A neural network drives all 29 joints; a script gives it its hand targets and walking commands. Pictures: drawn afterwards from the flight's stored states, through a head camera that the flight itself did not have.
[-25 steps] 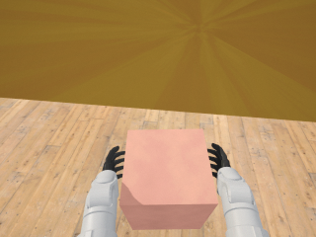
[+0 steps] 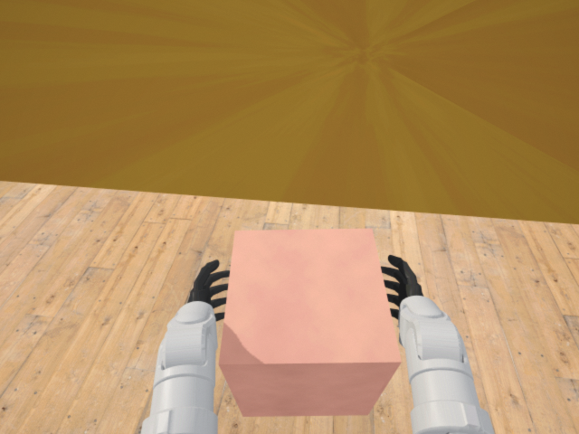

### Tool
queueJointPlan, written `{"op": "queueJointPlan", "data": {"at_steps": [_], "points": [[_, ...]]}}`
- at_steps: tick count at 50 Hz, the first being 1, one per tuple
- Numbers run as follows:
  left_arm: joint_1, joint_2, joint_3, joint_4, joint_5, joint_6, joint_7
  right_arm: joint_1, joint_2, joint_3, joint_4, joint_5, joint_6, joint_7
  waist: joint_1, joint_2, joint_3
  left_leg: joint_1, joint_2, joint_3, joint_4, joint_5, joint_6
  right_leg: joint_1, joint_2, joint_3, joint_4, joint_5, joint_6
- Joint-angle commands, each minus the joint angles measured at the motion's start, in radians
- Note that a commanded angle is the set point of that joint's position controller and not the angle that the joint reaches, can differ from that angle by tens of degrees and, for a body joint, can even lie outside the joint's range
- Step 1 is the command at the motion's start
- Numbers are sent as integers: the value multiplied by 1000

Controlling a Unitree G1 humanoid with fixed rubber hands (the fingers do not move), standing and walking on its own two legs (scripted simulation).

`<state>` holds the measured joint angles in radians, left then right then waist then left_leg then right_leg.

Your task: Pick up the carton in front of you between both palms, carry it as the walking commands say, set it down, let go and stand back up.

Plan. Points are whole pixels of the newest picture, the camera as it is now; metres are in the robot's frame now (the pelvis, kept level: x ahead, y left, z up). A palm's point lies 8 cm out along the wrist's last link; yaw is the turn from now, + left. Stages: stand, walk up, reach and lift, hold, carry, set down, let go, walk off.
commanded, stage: reach and lift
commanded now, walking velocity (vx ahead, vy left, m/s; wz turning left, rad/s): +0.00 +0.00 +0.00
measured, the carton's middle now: (304, 327) +0.31 +0.00 -0.04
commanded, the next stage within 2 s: hold in 0.52 s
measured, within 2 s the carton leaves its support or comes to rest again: neither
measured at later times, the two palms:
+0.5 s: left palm (201, 306) +0.30 +0.15 +0.04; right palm (411, 300) +0.30 -0.15 +0.04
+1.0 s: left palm (197, 309) +0.29 +0.15 +0.05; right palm (416, 303) +0.29 -0.15 +0.05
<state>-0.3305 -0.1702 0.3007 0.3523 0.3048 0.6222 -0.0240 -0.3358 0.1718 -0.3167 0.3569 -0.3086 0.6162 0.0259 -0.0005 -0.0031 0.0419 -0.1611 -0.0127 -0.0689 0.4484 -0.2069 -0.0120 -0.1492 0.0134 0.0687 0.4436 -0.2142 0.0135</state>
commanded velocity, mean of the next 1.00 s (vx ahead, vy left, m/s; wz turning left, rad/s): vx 0.00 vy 0.00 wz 0.00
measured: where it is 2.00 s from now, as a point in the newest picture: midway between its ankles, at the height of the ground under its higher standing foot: outside the picture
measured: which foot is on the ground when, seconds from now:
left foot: down 0.00-1.00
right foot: down 0.00-1.00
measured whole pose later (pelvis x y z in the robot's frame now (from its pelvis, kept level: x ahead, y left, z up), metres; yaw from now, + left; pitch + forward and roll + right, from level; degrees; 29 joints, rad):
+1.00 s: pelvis +0.00 +0.00 +0.00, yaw +0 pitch -8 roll +0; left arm -0.28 -0.16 0.23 0.22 0.27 0.76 -0.01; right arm -0.29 0.16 -0.25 0.23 -0.28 0.76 0.02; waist 0.00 0.00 0.05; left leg -0.06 -0.01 -0.07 0.39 -0.18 -0.01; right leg -0.05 0.01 0.07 0.39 -0.19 0.01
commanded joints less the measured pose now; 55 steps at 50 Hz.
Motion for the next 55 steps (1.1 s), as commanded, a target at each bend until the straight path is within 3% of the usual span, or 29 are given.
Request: {"op": "queueJointPlan", "data": {"at_steps": [1,13,25,31,38,55], "points": [[-488,-931,-556,-9,-221,-19,-220,-480,921,555,2,218,-15,229,0,8,-288,106,-82,10,-80,119,6,65,87,-14,-83,116,-13],[-389,-912,-592,-99,-250,9,-212,-379,908,595,-90,249,14,218,1,4,-291,154,-87,3,-101,242,3,120,90,-6,-102,239,-4],[-379,-888,-605,-145,-262,38,-210,-366,899,611,-135,263,45,208,3,0,-262,157,-90,4,-113,224,5,131,87,-3,-112,233,0],[-347,-884,-680,-253,-308,79,-199,-334,896,685,-240,305,87,198,-3,1,-307,203,-89,-5,-125,300,1,178,87,2,-125,314,3],[-361,-838,-614,-207,-268,118,-200,-352,846,620,-195,273,125,201,1,0,-162,145,-82,10,-148,102,9,116,81,-6,-151,109,-6],[-468,-889,-609,-148,-269,106,-210,-462,877,608,-137,267,109,218,1,6,-209,149,-77,11,-133,57,7,103,78,-14,-133,60,-11]]}}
